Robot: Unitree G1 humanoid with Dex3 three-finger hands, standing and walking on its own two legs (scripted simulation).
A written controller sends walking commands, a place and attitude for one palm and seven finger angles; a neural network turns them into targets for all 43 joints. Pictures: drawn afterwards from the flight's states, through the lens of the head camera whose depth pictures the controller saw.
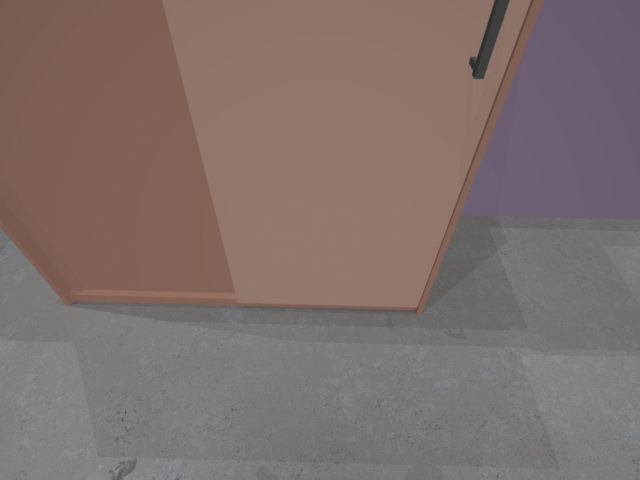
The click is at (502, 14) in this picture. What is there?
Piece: wardrobe's sliding door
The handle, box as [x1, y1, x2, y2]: [469, 0, 509, 78]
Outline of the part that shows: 509,0 494,1 478,55 476,58 470,57 469,63 473,69 472,75 474,78 483,78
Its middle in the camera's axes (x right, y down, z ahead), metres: +0.30 -0.40 +0.65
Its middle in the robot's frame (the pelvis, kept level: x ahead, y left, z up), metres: +0.80 -0.25 +0.27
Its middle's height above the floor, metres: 1.04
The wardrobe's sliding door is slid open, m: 0.00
